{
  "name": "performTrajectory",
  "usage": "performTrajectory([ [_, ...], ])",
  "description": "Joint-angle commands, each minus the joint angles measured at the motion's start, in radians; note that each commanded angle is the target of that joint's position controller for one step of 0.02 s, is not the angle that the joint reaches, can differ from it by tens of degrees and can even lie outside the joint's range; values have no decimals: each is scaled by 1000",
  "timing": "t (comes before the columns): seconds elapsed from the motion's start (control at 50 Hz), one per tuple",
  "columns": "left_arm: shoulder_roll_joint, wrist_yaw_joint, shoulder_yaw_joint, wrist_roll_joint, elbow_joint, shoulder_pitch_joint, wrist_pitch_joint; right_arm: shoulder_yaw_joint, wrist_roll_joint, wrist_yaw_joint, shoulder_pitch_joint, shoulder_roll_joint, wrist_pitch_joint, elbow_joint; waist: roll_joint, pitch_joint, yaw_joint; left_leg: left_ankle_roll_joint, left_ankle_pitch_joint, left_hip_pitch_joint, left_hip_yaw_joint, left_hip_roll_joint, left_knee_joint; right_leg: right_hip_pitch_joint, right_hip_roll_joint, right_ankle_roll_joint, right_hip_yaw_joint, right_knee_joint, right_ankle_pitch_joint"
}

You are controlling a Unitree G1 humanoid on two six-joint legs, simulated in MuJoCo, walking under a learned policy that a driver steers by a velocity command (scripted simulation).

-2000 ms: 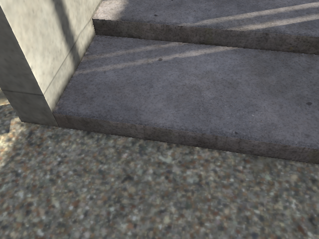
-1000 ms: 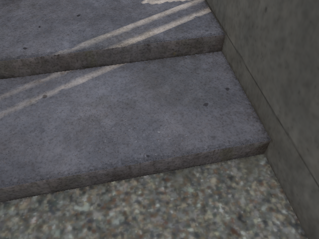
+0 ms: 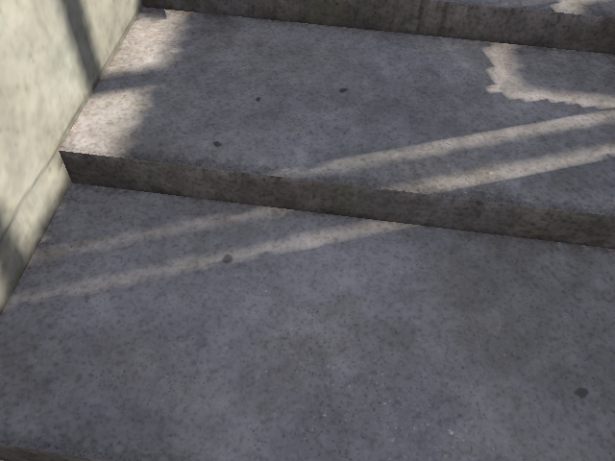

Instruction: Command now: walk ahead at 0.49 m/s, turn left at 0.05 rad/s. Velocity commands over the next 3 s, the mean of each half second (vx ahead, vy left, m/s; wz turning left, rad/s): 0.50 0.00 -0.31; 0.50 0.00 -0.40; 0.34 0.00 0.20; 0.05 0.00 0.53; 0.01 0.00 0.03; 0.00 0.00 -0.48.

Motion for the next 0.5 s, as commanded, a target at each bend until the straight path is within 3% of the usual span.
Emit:
performTrajectory([
  [0.02,54,0,7,-10,-77,-104,-14,-23,-15,-11,61,-125,-21,-26,101,-19,-34,74,455,48,-128,299,-55,-10,28,-28,-52,-6,32],
  [0.1,52,-1,7,-5,-108,-155,-21,-15,-38,-39,107,-123,-16,6,90,14,-39,97,712,284,-104,370,5,-179,48,-89,-55,34,-126],
  [0.14,29,5,0,-12,-83,-55,-18,-5,-46,-46,38,-110,-15,0,100,-33,31,51,1106,218,9,339,123,30,119,-137,-96,-18,-190],
  [0.16,49,7,11,-13,-46,51,-19,-4,-40,-46,17,-115,-16,-4,101,-98,79,29,1257,157,32,323,233,225,167,-154,-110,-76,-151],
  [0.18,85,12,32,-18,-5,168,-26,-8,-30,-39,13,-137,-16,3,75,-139,131,13,1285,104,40,304,400,401,201,-162,-118,-170,-73],
  [0.2,80,16,43,-14,52,316,-32,-17,-6,-34,-55,-167,-19,-4,69,-166,228,-9,1108,-2,69,260,618,606,197,-175,-109,-400,104],
  [0.22,141,24,60,-5,93,404,-34,-7,-3,-29,-127,-118,-39,-38,-43,-153,248,-53,331,-301,104,136,984,817,25,-243,109,-415,337],
  [0.24,214,16,69,0,93,384,-36,25,-9,-32,22,2,-51,-76,-180,-200,69,-94,-247,-587,64,66,1269,976,-229,-337,476,-304,1054],
  [0.26,211,11,88,-43,98,369,-22,18,-24,-33,29,-51,-42,-66,-49,-266,105,-103,-157,-651,14,105,1358,940,-248,-448,524,-382,770],
  [0.28,140,12,75,-40,80,290,-11,17,-33,-30,-48,-65,-40,-97,7,-153,81,-108,-135,-732,32,141,1410,821,-201,-439,482,-435,393],
  [0.3,84,14,57,-23,81,258,-4,21,-41,-21,-125,-50,-37,-126,22,-70,73,-97,-168,-828,72,149,1510,730,-155,-406,463,-482,158],
  [0.32,55,16,43,-17,96,272,-7,34,-52,-10,-178,-14,-26,-159,37,-27,62,-87,-193,-914,83,155,1612,654,-118,-376,432,-488,95],
  [0.36,43,21,29,-20,123,282,-21,61,-47,1,-226,55,8,-220,43,38,15,-77,-202,-999,100,182,1640,445,-45,-316,345,-516,-35],
  [0.38,53,17,28,-13,136,302,-34,78,-42,-8,-281,100,20,-261,7,41,22,-74,-238,-1059,138,162,1753,387,-31,-319,343,-535,-58],
  [0.4,61,15,25,-14,142,302,-46,90,-47,-15,-324,111,26,-301,19,46,12,-76,-227,-1088,139,174,1720,333,-11,-303,332,-557,-112],
  [0.42,63,13,21,-12,149,308,-56,96,-50,-22,-369,117,27,-333,-8,46,17,-78,-234,-1141,153,176,1751,317,0,-302,347,-571,-132],
  [0.46,60,21,15,-29,177,333,-63,111,-60,-28,-467,112,25,-407,11,50,24,-92,-221,-1149,164,205,1559,298,41,-275,340,-607,-131],
  [0.48,51,34,13,-35,195,372,-55,116,-54,-25,-526,112,24,-441,-26,39,52,-94,-236,-1130,195,200,1465,327,48,-287,341,-654,-43],
  [0.5,45,53,17,-44,193,390,-41,118,-55,-23,-533,93,30,-463,-15,-2,67,-97,-208,-973,204,211,1274,339,26,-306,345,-733,155],
])
Next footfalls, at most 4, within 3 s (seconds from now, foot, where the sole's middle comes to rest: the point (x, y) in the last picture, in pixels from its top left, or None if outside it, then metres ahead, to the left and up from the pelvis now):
0.22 right None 0.24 -0.12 -0.78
0.62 left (320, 392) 0.57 -0.04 -0.67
1.16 right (461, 320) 0.73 -0.36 -0.66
1.64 left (359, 269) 0.87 -0.15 -0.67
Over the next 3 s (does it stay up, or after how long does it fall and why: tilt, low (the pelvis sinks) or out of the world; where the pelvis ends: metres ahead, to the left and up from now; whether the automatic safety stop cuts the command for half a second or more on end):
stays up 0.77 -0.29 0.11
